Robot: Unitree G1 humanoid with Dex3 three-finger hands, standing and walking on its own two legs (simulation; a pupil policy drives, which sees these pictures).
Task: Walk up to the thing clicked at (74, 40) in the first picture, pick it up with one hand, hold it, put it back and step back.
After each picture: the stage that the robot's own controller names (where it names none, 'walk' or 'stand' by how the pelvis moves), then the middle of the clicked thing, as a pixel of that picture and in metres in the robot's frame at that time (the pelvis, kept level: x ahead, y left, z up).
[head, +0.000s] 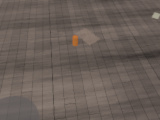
stand; (75, 40) +1.42 +0.08 -0.72
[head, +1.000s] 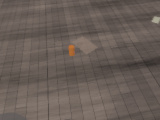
walk; (71, 50) +1.30 +0.21 -0.72
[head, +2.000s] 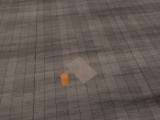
walk; (64, 79) +0.82 +0.22 -0.71
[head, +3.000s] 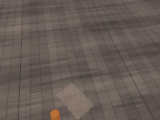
walk; (55, 116) +0.49 +0.20 -0.69
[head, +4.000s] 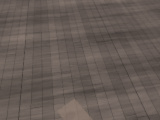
stand; out of the picture +0.37 +0.19 -0.72
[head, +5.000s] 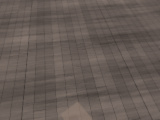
stand; out of the picture +0.34 +0.17 -0.72
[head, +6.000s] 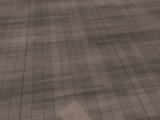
stand; out of the picture +0.37 +0.18 -0.73
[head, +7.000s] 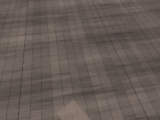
stand; out of the picture +0.36 +0.20 -0.73
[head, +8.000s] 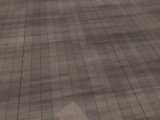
stand; out of the picture +0.36 +0.19 -0.73
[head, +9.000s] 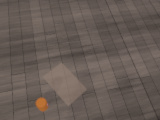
go down; (42, 104) +0.38 +0.22 -0.59
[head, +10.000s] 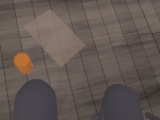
go down; (24, 63) +0.42 +0.26 -0.30
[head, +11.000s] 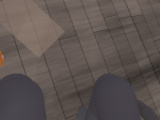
close in; out of the picture +0.40 +0.29 -0.25
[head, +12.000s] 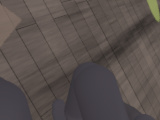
close; out of the picture +0.39 +0.31 -0.21
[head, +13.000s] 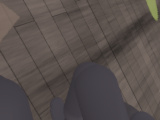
lift; out of the picture +0.38 +0.31 -0.22
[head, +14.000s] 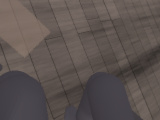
lift; out of the picture +0.35 +0.27 -0.15
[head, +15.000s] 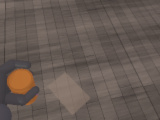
lift; (24, 88) +0.32 +0.19 +0.02
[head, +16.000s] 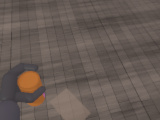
hold; (32, 89) +0.33 +0.17 +0.00
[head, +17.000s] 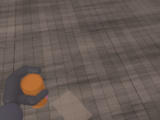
hold; (35, 91) +0.32 +0.17 +0.00
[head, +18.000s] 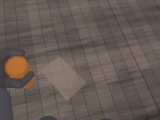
crouch; (21, 73) +0.38 +0.21 -0.05
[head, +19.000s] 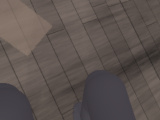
lower; out of the picture +0.45 +0.31 -0.14
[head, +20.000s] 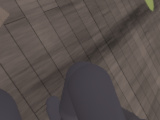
lower; out of the picture +0.41 +0.33 -0.22
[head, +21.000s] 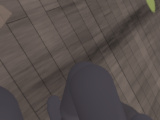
lower; out of the picture +0.41 +0.33 -0.22
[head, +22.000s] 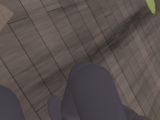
lower; out of the picture +0.41 +0.33 -0.22
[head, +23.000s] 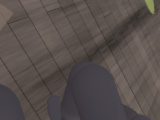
lower; out of the picture +0.41 +0.33 -0.22
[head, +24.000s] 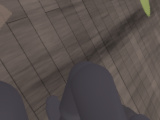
withdraw; out of the picture +0.40 +0.32 -0.23
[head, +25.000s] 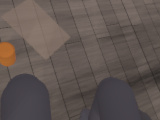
stand; (6, 54) +0.43 +0.28 -0.28
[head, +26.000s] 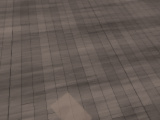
stand; out of the picture +0.37 +0.19 -0.65
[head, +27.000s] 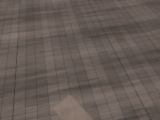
stand; out of the picture +0.39 +0.21 -0.67
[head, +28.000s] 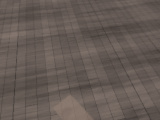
stand; out of the picture +0.39 +0.20 -0.67
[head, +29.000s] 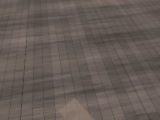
stand; out of the picture +0.41 +0.19 -0.72
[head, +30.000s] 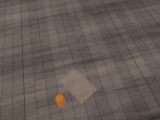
walk; (60, 101) +0.52 +0.21 -0.70
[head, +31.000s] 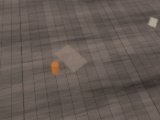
walk; (55, 68) +0.83 +0.21 -0.70
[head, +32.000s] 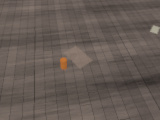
stand; (63, 63) +1.04 +0.20 -0.71
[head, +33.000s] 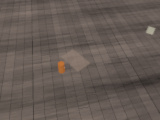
stand; (61, 67) +1.04 +0.21 -0.73
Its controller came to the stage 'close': yes
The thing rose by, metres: 0.71
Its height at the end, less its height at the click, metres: +0.00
